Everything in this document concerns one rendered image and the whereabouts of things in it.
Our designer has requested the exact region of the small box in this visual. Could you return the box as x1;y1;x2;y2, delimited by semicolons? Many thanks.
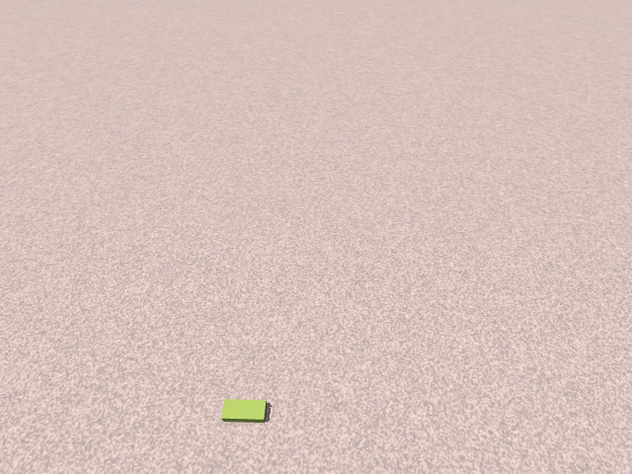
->
221;399;268;423

